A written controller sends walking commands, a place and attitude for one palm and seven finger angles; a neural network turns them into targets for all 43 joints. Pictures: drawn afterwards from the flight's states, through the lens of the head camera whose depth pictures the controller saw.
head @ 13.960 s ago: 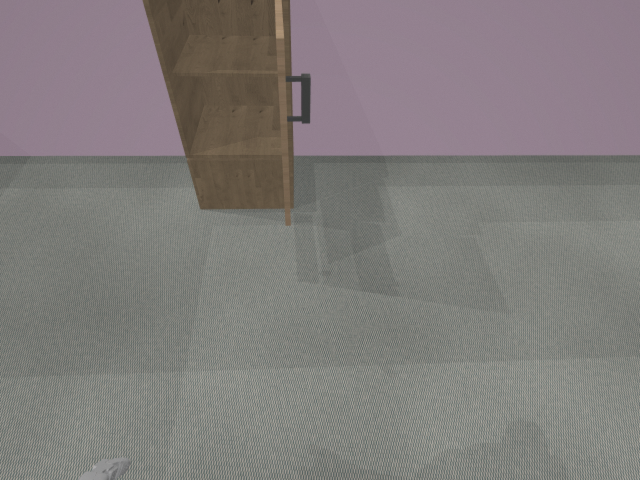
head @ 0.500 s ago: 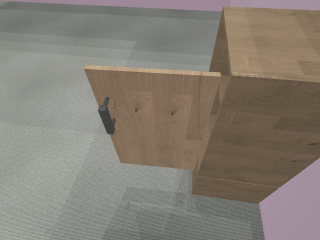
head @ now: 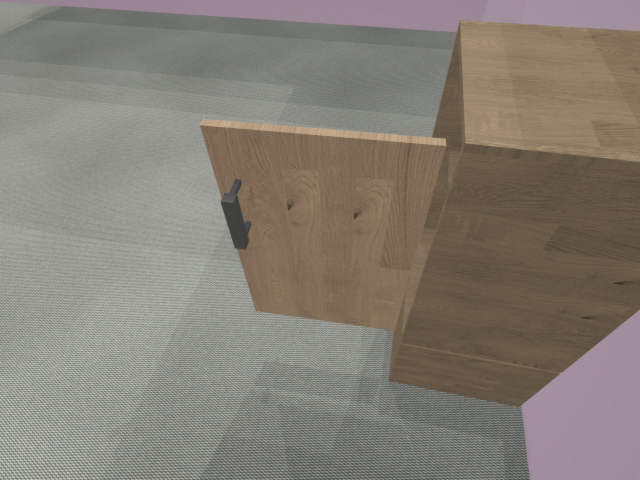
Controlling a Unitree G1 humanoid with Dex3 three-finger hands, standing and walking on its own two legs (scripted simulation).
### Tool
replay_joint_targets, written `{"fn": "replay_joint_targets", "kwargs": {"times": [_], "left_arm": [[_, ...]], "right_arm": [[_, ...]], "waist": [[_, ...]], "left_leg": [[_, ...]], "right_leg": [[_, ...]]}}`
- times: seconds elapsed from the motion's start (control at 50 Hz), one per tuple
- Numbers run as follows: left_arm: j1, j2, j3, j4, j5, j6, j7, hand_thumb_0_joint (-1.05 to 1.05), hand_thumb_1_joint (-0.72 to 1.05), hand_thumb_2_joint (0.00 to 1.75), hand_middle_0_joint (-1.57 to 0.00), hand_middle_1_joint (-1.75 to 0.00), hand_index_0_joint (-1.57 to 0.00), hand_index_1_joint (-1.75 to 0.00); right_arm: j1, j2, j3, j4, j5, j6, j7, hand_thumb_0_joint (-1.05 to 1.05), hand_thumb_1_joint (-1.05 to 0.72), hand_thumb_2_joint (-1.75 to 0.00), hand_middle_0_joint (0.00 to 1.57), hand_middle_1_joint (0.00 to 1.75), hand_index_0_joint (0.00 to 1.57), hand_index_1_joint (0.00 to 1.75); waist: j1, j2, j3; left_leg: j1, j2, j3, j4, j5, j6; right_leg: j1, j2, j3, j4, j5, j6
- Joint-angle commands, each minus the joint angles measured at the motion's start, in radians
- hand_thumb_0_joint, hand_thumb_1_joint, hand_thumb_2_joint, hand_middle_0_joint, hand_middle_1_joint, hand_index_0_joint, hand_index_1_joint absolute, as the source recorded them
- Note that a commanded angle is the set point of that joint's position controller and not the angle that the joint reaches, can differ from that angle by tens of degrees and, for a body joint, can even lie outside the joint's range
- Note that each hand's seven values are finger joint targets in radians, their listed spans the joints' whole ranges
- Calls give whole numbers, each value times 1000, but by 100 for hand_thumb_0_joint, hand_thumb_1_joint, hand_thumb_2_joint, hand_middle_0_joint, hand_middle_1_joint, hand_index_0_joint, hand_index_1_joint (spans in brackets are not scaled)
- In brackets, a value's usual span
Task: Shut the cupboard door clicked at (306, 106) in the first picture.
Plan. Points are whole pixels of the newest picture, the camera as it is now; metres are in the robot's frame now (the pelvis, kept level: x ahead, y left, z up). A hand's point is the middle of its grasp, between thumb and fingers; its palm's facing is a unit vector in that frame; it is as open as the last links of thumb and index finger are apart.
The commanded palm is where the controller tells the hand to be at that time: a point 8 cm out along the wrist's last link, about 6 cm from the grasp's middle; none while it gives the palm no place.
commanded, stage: come to a stop and stand still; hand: left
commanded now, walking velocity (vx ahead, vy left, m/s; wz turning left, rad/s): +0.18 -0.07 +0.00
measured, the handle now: (239, 214) +0.54 +0.22 -0.05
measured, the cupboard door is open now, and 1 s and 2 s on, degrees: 92 92 92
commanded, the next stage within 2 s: look again from close up in 0.90 s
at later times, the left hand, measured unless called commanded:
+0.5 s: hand out of the picture +0.06 +0.17 -0.18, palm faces +0.00 -0.98 -0.22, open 7.2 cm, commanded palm none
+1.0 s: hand out of the picture +0.02 +0.14 -0.18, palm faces +0.07 -0.98 -0.17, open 7.3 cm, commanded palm none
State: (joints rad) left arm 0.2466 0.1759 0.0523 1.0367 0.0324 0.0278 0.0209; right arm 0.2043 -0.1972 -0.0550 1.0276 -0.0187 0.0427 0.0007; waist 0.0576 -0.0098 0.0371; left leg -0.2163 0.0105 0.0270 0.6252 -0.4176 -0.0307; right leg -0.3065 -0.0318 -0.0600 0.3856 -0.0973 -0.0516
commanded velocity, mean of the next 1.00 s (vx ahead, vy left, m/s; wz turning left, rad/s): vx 0.02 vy -0.04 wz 0.00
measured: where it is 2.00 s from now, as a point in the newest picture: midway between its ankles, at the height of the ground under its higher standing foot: outside the picture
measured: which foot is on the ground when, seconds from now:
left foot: up 0.00-0.04, down 0.06-1.00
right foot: down 0.00-0.06, up 0.08-0.40, down 0.42-1.00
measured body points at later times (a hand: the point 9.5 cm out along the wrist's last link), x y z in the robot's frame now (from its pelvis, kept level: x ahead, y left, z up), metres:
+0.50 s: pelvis +0.02 -0.01 -0.01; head +0.05 -0.02 +0.44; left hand +0.06 +0.23 -0.16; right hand -0.05 -0.20 -0.17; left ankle -0.05 +0.13 -0.74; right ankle +0.03 -0.10 -0.75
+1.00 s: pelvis +0.04 -0.02 +0.00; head +0.05 -0.02 +0.45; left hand +0.01 +0.19 -0.16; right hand +0.04 -0.24 -0.17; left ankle -0.02 +0.12 -0.75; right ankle +0.03 -0.10 -0.75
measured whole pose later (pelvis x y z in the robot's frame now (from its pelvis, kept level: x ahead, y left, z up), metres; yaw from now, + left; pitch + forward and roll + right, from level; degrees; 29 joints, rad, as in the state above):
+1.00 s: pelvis +0.04 -0.02 +0.00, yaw +1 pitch -1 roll +0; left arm 0.29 0.13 0.00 1.16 0.01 0.00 0.03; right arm 0.27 -0.13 -0.01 1.14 -0.01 -0.01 -0.05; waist 0.01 0.01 0.03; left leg -0.08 0.06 0.05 0.37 -0.28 -0.05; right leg -0.15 0.03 -0.09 0.40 -0.24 -0.05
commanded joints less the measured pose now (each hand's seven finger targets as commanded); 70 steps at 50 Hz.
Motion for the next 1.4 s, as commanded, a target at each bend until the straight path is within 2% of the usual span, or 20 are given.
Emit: {"fn": "replay_joint_targets", "kwargs": {"times": [0.0, 0.02, 0.04, 0.06, 0.12, 0.22, 0.32, 0.38, 0.42, 0.44, 0.48, 0.56, 0.62, 0.96, 0.98, 1.0, 1.04, 1.08, 1.16, 1.38], "left_arm": [[-49, 160, 33, -42, -10, -12, 10, 0, 90, 90, -20, -30, -20, -30], [-30, 119, 23, -39, -17, -9, 5, 0, 90, 90, -20, -30, -20, -30], [-15, 55, 12, -51, -25, -6, -1, 0, 90, 90, -20, -30, -20, -30], [-42, 52, 13, -64, -18, -5, 0, 0, 90, 90, -20, -30, -20, -30], [33, 68, 26, -9, -2, -6, -19, 0, 90, 90, -20, -30, -20, -30], [6, 60, 13, -1, -11, -20, -18, 0, 90, 90, -20, -30, -20, -30], [-43, 26, -9, -13, -25, -28, -10, 0, 90, 90, -20, -30, -20, -30], [77, 30, -8, 41, -27, -45, -6, 0, 90, 90, -20, -30, -20, -30], [140, 118, -2, 77, -26, -58, 11, 0, 90, 90, -20, -30, -20, -30], [136, 139, -3, 82, -26, -57, 11, 0, 90, 90, -20, -30, -20, -30], [92, 107, -6, 80, -26, -62, 15, 0, 90, 90, -20, -30, -20, -30], [5, 56, -23, 62, -35, -48, 18, 0, 90, 90, -20, -30, -20, -30], [0, 40, -25, 62, -28, -34, 15, 0, 90, 90, -20, -30, -20, -30], [87, 56, -35, 93, -27, -50, 19, 0, 90, 90, -20, -30, -20, -30], [202, 100, -26, 129, -10, -83, 62, 0, 90, 90, -20, -30, -20, -30], [191, 138, -17, 82, -11, -91, 56, 0, 90, 90, -20, -30, -20, -30], [133, 124, -26, 59, -5, -93, 40, 0, 90, 90, -20, -30, -20, -30], [77, 99, -32, 34, -11, -84, 33, 0, 90, 90, -20, -30, -20, -30], [75, 46, -41, 24, -17, -54, 24, 0, 90, 90, -20, -30, -20, -30], [115, 43, -53, 34, -18, -45, 11, 0, 90, 90, -20, -30, -20, -30]], "right_arm": [[275, -23, 2, 45, 4, -30, -12, 0, -90, -90, 20, 30, 20, 30], [279, -53, -3, 42, -2, -36, -19, 0, -90, -90, 20, 30, 20, 30], [246, -128, -17, 19, -14, -38, -26, 0, -90, -90, 20, 30, 20, 30], [179, -153, -16, -18, -10, -34, -35, 0, -90, -90, 20, 30, 20, 30], [79, -80, 20, -19, -5, -60, -44, 0, -90, -90, 20, 30, 20, 30], [203, -51, 28, 27, 1, -85, -57, 0, -90, -90, 20, 30, 20, 30], [238, -60, 23, 72, -10, -78, -65, 0, -90, -90, 20, 30, 20, 30], [246, -49, 15, 88, 5, -73, -62, 0, -90, -90, 20, 30, 20, 30], [260, 27, 30, 75, 21, -72, -50, 0, -90, -90, 20, 30, 20, 30], [251, 32, 26, 76, 19, -67, -51, 0, -90, -90, 20, 30, 20, 30], [238, 34, 25, 89, 13, -53, -54, 0, -90, -90, 20, 30, 20, 30], [265, 45, 30, 133, 10, -55, -51, 0, -90, -90, 20, 30, 20, 30], [207, 31, 30, 129, 8, -57, -47, 0, -90, -90, 20, 30, 20, 30], [155, -3, 35, 113, 10, -55, -54, 0, -90, -90, 20, 30, 20, 30], [27, -55, 30, 42, 15, -72, -37, 0, -90, -90, 20, 30, 20, 30], [86, 2, 34, -7, 16, -58, -33, 0, -90, -90, 20, 30, 20, 30], [100, 19, 38, -4, 13, -53, -26, 0, -90, -90, 20, 30, 20, 30], [174, 18, 40, 10, 10, -56, -23, 0, -90, -90, 20, 30, 20, 30], [161, -33, 45, 4, -1, -70, -23, 0, -90, -90, 20, 30, 20, 30], [173, -54, 57, 13, 2, -80, -27, 0, -90, -90, 20, 30, 20, 30]], "waist": [[-103, -109, -61], [-104, 31, -45], [-103, 283, 29], [-92, 252, 146], [-22, 185, 112], [-61, 118, 92], [-86, 174, 40], [-43, 118, -32], [-43, -97, -97], [-45, -111, -73], [-53, -181, -65], [-81, -39, -18], [-57, 62, 68], [-59, 8, 20], [-1, -55, 33], [-56, -60, -42], [-67, -1, -75], [-104, -53, -92], [-70, 88, 77], [-43, 6, 78]], "left_leg": [[255, -28, 46, -282, 98, 31], [245, 64, -84, -384, -35, 62], [138, 256, -347, -530, -303, 124], [-38, 351, -432, -604, -345, 177], [-77, 234, -275, -546, -103, 134], [125, 229, -187, -444, 413, 164], [153, 241, -149, -300, 790, 182], [102, 161, -95, -176, 650, 101], [-130, 61, -14, -112, 165, 20], [-117, 38, 8, -100, 5, 10], [-66, 59, -3, -55, -21, 4], [59, 89, -33, -235, 308, 14], [20, 115, -44, -294, 303, 28], [112, 106, -14, -288, 343, 24], [-37, 90, 59, -6, 280, 7], [-88, 62, -12, 28, 5, 32], [-51, 64, 9, 14, -9, 28], [70, 41, 11, -114, 121, 24], [-76, 116, -91, -260, 125, 63], [-98, 100, -114, -361, 55, 83]], "right_leg": [[-123, -124, 196, -175, -513, 14], [-186, -56, 144, -28, -514, 37], [-270, 41, 26, 226, -420, 63], [-276, 37, 37, 376, -363, 56], [-215, 19, 93, 571, -223, 57], [-297, -9, 84, 578, -188, 87], [-94, -8, 24, 260, -296, 69], [144, -4, 7, -15, 14, 61], [391, -224, 225, 4, 400, -17], [330, -289, 238, -7, 415, -69], [271, -240, 217, -27, 482, -96], [141, -128, 102, 8, 213, -35], [106, -67, 79, -33, -5, 10], [158, -89, 96, -54, 174, 9], [195, -159, 180, -3, 756, 90], [253, -229, 228, 2, 720, 36], [206, -233, 204, -24, 493, -68], [104, -167, 148, -16, 137, -61], [38, -46, 94, 12, -238, -1], [102, -49, 82, 40, -148, 13]]}}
